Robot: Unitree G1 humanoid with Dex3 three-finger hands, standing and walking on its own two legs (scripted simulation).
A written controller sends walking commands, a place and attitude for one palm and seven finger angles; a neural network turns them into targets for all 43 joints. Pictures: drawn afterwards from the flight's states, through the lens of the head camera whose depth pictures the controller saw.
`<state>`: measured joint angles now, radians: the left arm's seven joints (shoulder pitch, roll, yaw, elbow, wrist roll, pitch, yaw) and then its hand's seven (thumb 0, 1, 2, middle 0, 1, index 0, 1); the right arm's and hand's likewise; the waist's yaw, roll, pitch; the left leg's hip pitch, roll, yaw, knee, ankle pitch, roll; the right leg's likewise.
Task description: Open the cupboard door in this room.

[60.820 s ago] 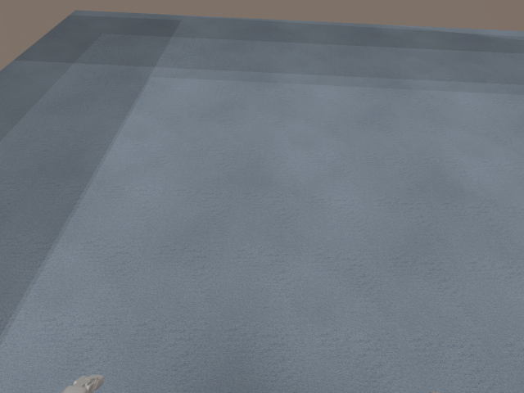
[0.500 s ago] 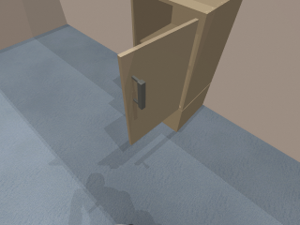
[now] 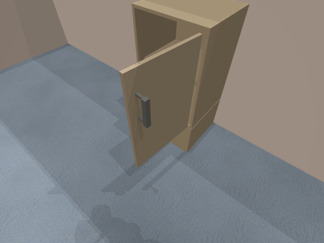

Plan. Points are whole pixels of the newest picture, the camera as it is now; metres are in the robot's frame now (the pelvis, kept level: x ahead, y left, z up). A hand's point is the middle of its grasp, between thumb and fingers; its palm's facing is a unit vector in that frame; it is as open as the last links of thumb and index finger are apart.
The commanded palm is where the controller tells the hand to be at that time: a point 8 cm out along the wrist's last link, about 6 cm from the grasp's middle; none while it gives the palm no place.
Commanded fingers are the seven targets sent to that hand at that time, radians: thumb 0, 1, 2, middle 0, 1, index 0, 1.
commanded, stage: let the arm hang, fingers relaxed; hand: left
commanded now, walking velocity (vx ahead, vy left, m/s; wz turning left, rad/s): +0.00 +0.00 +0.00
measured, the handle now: (142, 110) +0.57 +0.10 -0.05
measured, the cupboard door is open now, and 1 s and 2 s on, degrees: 84 84 84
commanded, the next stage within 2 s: look to check the result in 0.06 s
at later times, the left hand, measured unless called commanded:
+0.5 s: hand out of the picture -0.02 +0.16 -0.18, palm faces +0.03 -0.98 -0.19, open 7.4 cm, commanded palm none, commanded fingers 0.00 0.90 0.90 -0.20 -0.30 -0.20 -0.30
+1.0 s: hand out of the picture +0.02 +0.18 -0.17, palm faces +0.02 -0.98 -0.22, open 7.4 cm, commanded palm none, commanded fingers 0.00 0.90 0.90 -0.20 -0.30 -0.20 -0.30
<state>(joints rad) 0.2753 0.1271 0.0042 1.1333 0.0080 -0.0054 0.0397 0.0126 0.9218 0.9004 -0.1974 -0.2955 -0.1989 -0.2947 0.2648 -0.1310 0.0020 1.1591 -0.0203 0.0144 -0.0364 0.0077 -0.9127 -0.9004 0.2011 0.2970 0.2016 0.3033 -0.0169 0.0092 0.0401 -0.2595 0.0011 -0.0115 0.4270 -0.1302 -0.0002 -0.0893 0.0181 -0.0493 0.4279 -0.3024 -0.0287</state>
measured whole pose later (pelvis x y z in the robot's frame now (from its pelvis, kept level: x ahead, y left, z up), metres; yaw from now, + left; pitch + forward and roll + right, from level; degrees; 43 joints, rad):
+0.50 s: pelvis +0.01 +0.00 +0.00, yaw +0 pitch -2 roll +0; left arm 0.31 0.14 0.00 1.15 0.01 -0.01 0.04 0.01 0.91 0.90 -0.20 -0.30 -0.20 -0.29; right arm 0.23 -0.15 0.00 1.15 -0.02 0.01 -0.04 0.01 -0.91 -0.90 0.20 0.30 0.20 0.30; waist 0.00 0.01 0.07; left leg -0.25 0.01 -0.01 0.42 -0.14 -0.01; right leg -0.07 0.03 -0.05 0.40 -0.30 -0.03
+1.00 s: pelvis +0.01 -0.01 +0.00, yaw +0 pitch -2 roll +0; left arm 0.26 0.17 0.01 1.13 0.01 -0.01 0.03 0.01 0.91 0.90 -0.20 -0.30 -0.20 -0.29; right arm 0.21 -0.17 0.00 1.15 -0.02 0.01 -0.03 0.00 -0.91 -0.90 0.20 0.30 0.20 0.30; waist -0.01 0.01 0.06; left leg -0.23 0.01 -0.01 0.40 -0.14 -0.01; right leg -0.05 0.03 -0.04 0.37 -0.29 -0.04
